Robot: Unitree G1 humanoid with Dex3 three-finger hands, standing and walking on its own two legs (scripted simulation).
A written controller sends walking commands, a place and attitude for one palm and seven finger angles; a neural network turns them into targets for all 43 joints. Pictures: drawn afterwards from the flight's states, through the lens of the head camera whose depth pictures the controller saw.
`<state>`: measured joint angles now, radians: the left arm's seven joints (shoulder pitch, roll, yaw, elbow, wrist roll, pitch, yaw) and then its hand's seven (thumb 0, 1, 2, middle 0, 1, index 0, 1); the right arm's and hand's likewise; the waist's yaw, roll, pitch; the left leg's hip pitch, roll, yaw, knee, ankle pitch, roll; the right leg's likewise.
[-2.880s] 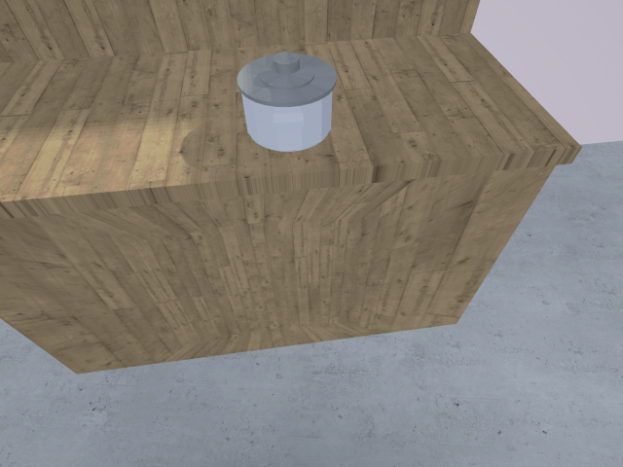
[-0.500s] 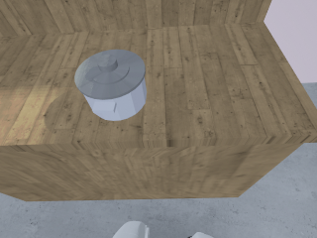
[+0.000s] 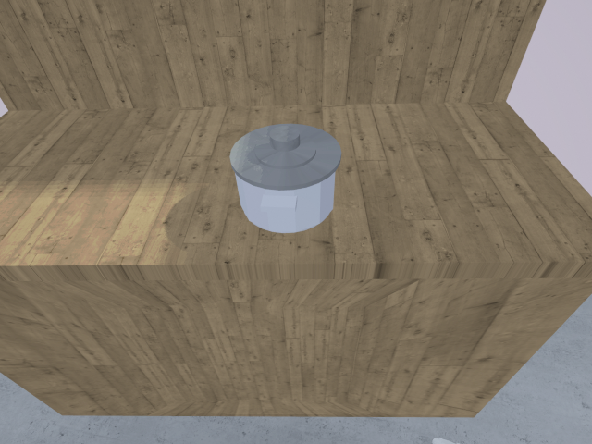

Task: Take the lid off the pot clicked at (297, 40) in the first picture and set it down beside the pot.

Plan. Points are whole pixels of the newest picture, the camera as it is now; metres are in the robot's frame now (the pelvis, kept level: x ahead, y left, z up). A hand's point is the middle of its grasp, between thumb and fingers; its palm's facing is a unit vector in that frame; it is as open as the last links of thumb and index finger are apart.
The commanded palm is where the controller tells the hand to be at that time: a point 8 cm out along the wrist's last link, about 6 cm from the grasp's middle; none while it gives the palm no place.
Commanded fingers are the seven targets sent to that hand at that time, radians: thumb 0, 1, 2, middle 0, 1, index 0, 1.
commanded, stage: come to a stop and stand still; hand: left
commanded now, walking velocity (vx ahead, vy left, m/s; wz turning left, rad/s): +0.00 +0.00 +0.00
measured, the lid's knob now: (284, 138) +0.52 +0.06 +0.18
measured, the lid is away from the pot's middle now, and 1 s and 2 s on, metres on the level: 0.00 0.00 0.00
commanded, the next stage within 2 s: look again from close up in 1.60 s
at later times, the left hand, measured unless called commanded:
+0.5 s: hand out of the picture +0.03 +0.25 -0.15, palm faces -0.02 -0.97 -0.23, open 7.4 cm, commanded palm none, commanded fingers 0.00 0.90 0.90 -0.20 -0.30 -0.20 -0.30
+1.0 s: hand out of the picture +0.03 +0.23 -0.15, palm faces +0.00 -0.98 -0.19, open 7.4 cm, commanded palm none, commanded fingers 0.00 0.90 0.90 -0.20 -0.30 -0.20 -0.30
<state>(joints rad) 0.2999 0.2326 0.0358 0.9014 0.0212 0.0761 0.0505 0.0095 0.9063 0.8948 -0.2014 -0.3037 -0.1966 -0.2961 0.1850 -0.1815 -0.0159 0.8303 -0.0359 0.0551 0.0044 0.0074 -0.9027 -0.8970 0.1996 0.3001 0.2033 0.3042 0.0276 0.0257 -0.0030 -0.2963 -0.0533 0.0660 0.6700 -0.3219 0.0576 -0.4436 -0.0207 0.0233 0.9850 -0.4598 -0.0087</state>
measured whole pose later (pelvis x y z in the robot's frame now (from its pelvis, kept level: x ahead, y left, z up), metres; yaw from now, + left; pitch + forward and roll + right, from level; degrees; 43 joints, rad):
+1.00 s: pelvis +0.02 +0.06 +0.02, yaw -2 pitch +0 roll +0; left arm 0.31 0.14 -0.01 1.05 0.01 0.02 0.04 0.01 0.92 0.89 -0.20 -0.30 -0.20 -0.30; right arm 0.27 -0.17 0.00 1.04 -0.01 -0.02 -0.05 0.01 -0.92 -0.90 0.20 0.30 0.20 0.30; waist 0.00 0.00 0.03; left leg -0.14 -0.05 0.01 0.46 -0.32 0.05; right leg -0.22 -0.01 0.04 0.49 -0.27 0.02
